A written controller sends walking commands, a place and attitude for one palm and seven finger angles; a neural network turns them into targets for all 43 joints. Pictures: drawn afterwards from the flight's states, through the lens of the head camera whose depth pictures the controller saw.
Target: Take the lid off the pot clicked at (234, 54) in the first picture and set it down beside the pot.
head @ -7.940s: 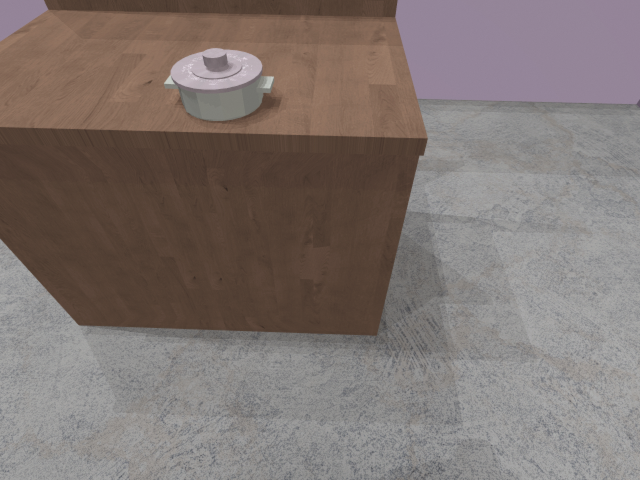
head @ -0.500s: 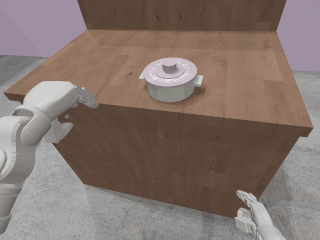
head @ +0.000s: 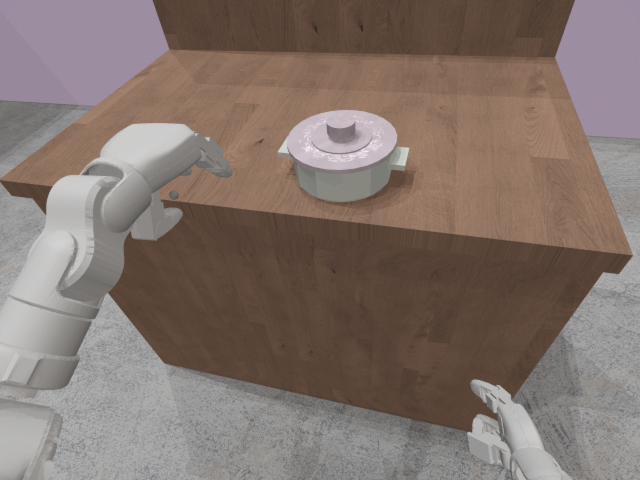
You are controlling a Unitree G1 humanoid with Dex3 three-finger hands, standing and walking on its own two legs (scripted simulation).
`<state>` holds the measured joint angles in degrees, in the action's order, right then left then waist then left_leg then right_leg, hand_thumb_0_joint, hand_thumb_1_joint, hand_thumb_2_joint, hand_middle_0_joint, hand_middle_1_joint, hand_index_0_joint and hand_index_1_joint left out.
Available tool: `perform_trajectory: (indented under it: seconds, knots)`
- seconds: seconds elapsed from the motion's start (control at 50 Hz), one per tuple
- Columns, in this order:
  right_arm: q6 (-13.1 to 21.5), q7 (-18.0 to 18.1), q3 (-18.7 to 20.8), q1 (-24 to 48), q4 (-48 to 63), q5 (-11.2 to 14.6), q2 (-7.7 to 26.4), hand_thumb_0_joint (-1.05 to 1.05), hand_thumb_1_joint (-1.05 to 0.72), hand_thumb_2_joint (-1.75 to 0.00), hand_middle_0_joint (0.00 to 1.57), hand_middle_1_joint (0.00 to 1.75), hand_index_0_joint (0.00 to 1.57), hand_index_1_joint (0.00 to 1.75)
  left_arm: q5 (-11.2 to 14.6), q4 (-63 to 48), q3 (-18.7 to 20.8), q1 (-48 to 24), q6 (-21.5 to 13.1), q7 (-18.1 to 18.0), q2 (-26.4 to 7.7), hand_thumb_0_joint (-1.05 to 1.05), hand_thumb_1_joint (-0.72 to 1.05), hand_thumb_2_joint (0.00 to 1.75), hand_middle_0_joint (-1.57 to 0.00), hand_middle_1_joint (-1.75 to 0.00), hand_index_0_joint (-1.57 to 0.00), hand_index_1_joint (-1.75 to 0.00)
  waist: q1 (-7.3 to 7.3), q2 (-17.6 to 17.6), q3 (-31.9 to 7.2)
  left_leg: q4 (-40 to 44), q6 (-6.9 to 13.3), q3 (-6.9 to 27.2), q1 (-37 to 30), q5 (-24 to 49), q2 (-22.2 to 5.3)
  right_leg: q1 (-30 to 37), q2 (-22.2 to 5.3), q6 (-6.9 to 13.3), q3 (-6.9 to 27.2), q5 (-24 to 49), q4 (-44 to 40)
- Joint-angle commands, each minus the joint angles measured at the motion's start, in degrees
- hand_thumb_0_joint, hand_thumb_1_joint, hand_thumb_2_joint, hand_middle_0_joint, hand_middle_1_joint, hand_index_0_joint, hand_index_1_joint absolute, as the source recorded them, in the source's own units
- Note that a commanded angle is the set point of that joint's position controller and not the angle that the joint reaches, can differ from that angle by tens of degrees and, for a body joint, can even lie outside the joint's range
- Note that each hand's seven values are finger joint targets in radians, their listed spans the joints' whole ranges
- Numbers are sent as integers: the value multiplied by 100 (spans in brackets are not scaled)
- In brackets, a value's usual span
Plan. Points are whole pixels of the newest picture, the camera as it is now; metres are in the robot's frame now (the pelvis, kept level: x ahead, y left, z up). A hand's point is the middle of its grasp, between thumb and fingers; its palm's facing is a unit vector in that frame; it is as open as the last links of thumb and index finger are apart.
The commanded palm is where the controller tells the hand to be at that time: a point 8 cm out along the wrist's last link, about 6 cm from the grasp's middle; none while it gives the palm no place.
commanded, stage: move the open hand above the knob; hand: left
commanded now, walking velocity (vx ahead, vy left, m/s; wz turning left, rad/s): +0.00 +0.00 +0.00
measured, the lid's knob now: (341, 126) +0.60 +0.05 +0.15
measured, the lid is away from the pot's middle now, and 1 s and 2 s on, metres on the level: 0.00 0.00 0.00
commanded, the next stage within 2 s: none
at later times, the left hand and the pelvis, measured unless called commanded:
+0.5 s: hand (246, 138) +0.44 +0.15 +0.23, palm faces -0.10 -0.03 -0.99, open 9.9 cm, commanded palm +0.41 +0.15 +0.29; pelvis +0.03 +0.01 +0.00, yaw -1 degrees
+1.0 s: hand (301, 121) +0.49 +0.09 +0.22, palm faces -0.23 +0.00 -0.97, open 10.0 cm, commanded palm +0.50 +0.09 +0.29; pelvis +0.05 +0.00 +0.00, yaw -1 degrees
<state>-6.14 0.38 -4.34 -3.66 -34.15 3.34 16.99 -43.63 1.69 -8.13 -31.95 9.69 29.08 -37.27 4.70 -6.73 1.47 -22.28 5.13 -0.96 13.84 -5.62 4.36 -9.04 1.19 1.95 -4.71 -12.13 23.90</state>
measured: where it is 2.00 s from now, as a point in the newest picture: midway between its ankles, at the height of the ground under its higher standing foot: outside the picture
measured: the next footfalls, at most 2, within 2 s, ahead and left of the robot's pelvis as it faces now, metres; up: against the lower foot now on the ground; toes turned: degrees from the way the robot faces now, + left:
none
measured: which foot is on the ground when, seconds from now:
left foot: down 0.00-1.00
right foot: down 0.00-1.00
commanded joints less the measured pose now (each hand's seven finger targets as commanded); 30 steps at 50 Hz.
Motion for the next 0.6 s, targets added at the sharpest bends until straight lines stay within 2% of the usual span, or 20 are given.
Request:
perform_trajectory:
  seconds: [0.0,0.04,0.06,0.1,0.14,0.16,0.18,0.24,0.26,0.3,0.34,0.36,0.4,0.44,0.48,0.5,0.52,0.54,0.56,0.58]
  knots:
    - [325,37,237,1019,857,-41,566,0,-90,-90,20,30,20,30,-225,-638,1006,-3190,38,-375,-1511,0,-41,174,-88,-8,-88,-8,-74,336,-1800,385,-233,626,-1209,-128,-252,-246,68,117,343,-172,-474]
    - [278,-12,266,1002,858,-32,613,0,-90,-90,20,30,20,30,-234,-322,981,-2950,172,-388,-1371,0,-41,174,-88,-8,-88,-8,-98,202,-1682,335,-262,620,-1109,-53,-264,-308,113,148,333,-114,-444]
    - [260,-39,236,998,809,-33,589,0,-90,-90,20,30,20,30,-336,-281,958,-3260,193,-369,-1402,0,-41,174,-88,-8,-88,-8,-29,444,-1878,347,-251,602,-1122,123,-242,-160,51,153,352,4,-433]
    - [206,-96,261,1003,893,-32,574,0,-90,-90,20,30,20,30,-290,-216,751,-2924,278,-313,-1090,0,-41,174,-88,-8,-88,-8,-14,590,-1920,281,-234,493,-1089,416,-230,-91,32,135,349,267,-399]
    - [175,-183,282,1099,1039,13,552,0,-90,-90,20,30,20,30,-187,-477,284,-2629,384,-263,-444,0,-41,174,-88,-8,-88,-8,-114,394,-2038,136,-246,515,-1297,863,-245,-148,66,143,332,580,-303]
    - [161,-215,272,1089,1013,13,517,0,-90,-90,20,30,20,30,-245,-596,172,-2823,412,-233,-373,0,-41,174,-88,-8,-88,-8,-78,538,-2189,144,-233,508,-1359,954,-241,-86,25,128,342,652,-310]
    - [134,-221,274,1095,1020,13,521,0,-90,-90,20,30,20,30,-257,-540,-2,-2960,459,-220,-232,0,-41,174,-88,-8,-88,-8,-148,551,-2051,142,-229,483,-1346,919,-255,-205,38,117,325,627,-306]
    - [41,-175,278,1027,956,16,624,0,-90,-90,20,30,20,30,-324,-269,349,-3346,587,-312,-699,0,-41,174,-88,-8,-88,-8,-213,633,-1734,184,-231,518,-1160,567,-278,-351,109,138,297,368,-342]
    - [64,-158,228,1004,913,2,588,0,-90,-90,20,30,20,30,-466,-353,417,-4030,572,-331,-939,0,-41,174,-88,-8,-88,-8,-166,714,-1969,244,-218,520,-1155,514,-231,-178,70,139,343,339,-348]
    - [72,-86,225,948,838,-12,585,0,-90,-90,20,30,20,30,-507,-14,454,-4423,595,-382,-1059,0,-41,174,-88,-8,-88,-8,-188,760,-2011,264,-206,511,-1149,461,-225,-190,80,134,368,309,-349]
    - [110,-106,242,946,866,-11,587,0,-90,-90,20,30,20,30,-420,-5,301,-4462,638,-425,-820,0,-41,174,-88,-8,-88,-8,-222,361,-2222,166,-224,573,-1346,754,-209,-209,113,173,358,518,-285]
    - [152,-118,236,874,794,-23,545,0,-90,-90,20,30,20,30,-519,-39,295,-4814,648,-428,-847,0,-41,174,-88,-8,-88,-8,-175,477,-2591,173,-229,579,-1461,930,-176,-6,86,163,413,686,-270]
    - [116,-182,272,795,766,-20,551,0,-90,-90,20,30,20,30,-498,341,58,-4348,763,-385,-447,0,-41,174,-88,-8,-88,-8,-183,465,-2588,100,-253,559,-1495,1341,-220,-90,83,170,385,925,-211]
    - [37,-233,294,779,805,14,577,0,-90,-90,20,30,20,30,-391,803,-324,-3816,874,-321,139,0,-41,174,-88,-8,-88,-8,-286,583,-2248,34,-254,539,-1409,1417,-229,-272,94,162,321,954,-235]
    - [-12,-248,274,728,785,24,563,0,-90,-90,20,30,20,30,-547,1067,-533,-4050,940,-263,271,0,-41,174,-88,-8,-88,-8,-336,905,-2042,87,-219,411,-1200,1037,-210,-324,76,133,323,861,-272]
    - [-36,-229,279,692,768,28,590,0,-90,-90,20,30,20,30,-570,1133,-364,-4149,951,-276,60,0,-41,174,-88,-8,-88,-8,-330,1075,-1989,105,-200,388,-1102,904,-200,-267,73,126,322,848,-292]
    - [-51,-210,259,740,781,29,595,0,-90,-90,20,30,20,30,-624,1075,-417,-4438,952,-272,18,0,-41,174,-88,-8,-88,-8,-354,1029,-2019,109,-186,362,-1084,853,-181,-249,59,123,350,839,-286]
    - [-70,-195,266,772,819,20,612,0,-90,-90,20,30,20,30,-505,927,-432,-4570,957,-292,58,0,-41,174,-88,-8,-88,-8,-386,875,-2064,77,-180,418,-1162,936,-171,-237,64,144,321,895,-266]
    - [-40,-179,265,740,775,-8,578,0,-90,-90,20,30,20,30,-649,707,-252,-5240,936,-312,-270,0,-41,174,-88,-8,-88,-8,-360,904,-2436,92,-166,418,-1245,920,-135,-54,58,129,404,937,-274]
    - [-2,-138,258,747,759,-17,560,0,-90,-90,20,30,20,30,-673,852,-306,-5507,947,-314,-262,0,-41,174,-88,-8,-88,-8,-394,861,-2489,60,-142,420,-1313,1043,-119,-71,68,137,435,1073,-242]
